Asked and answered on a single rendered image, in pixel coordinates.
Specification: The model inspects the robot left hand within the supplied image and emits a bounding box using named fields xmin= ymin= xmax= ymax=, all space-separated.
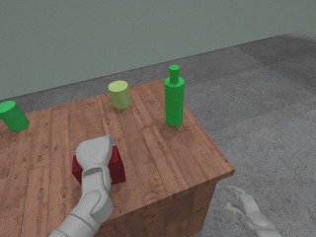
xmin=75 ymin=134 xmax=115 ymax=182

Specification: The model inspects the robot right forearm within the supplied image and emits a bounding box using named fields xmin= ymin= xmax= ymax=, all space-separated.
xmin=244 ymin=211 xmax=281 ymax=237

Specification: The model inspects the robot right hand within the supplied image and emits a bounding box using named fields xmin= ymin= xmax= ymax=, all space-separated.
xmin=224 ymin=185 xmax=261 ymax=229

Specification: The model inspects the table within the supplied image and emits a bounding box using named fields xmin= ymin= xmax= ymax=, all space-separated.
xmin=0 ymin=78 xmax=235 ymax=237

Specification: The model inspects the sponge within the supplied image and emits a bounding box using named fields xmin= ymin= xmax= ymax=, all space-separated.
xmin=71 ymin=145 xmax=126 ymax=186

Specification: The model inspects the robot left forearm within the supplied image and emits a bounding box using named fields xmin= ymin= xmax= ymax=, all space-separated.
xmin=48 ymin=164 xmax=114 ymax=237

